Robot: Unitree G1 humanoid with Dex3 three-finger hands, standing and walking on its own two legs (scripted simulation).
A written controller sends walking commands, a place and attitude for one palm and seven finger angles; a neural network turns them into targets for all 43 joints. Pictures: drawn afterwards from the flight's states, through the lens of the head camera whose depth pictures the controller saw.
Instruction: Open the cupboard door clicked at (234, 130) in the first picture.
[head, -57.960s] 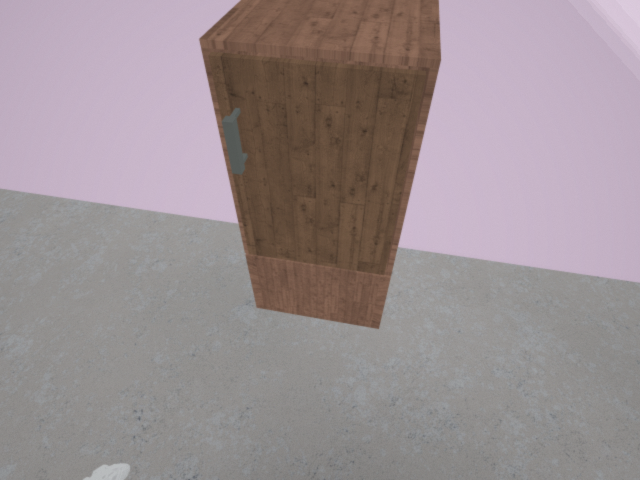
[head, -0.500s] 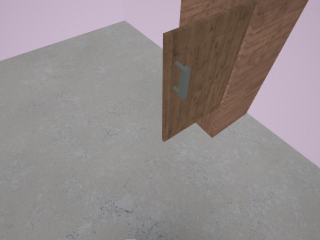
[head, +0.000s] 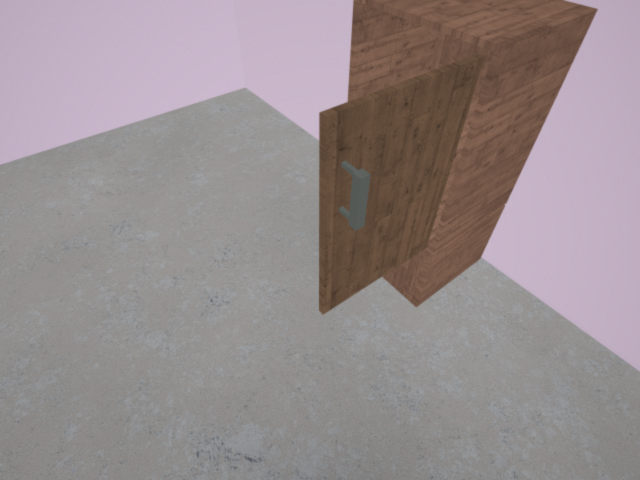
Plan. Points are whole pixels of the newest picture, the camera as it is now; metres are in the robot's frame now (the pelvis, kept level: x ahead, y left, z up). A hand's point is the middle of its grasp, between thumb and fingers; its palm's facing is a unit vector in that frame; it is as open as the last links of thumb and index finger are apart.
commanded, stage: let the arm hang, fingers relaxed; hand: left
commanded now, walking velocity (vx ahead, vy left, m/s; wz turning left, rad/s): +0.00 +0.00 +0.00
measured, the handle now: (351, 195) +0.62 -0.03 -0.01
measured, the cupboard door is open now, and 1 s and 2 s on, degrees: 89 89 89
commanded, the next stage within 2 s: look to check the result in 0.20 s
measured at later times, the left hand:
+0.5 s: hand out of the picture -0.03 +0.16 -0.18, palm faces +0.03 -0.99 -0.17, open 7.4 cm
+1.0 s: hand out of the picture -0.01 +0.17 -0.18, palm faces +0.02 -0.98 -0.17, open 7.4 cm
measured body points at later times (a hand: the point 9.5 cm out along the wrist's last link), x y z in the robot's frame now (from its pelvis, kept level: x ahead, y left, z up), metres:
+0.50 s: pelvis -0.01 +0.01 +0.00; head +0.00 +0.00 +0.45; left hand -0.03 +0.21 -0.16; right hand -0.05 -0.19 -0.17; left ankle -0.01 +0.11 -0.74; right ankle +0.00 -0.09 -0.74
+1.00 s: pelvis +0.00 +0.01 +0.00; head +0.02 +0.01 +0.45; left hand -0.01 +0.22 -0.16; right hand -0.02 -0.19 -0.17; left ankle -0.01 +0.11 -0.74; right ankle +0.00 -0.09 -0.74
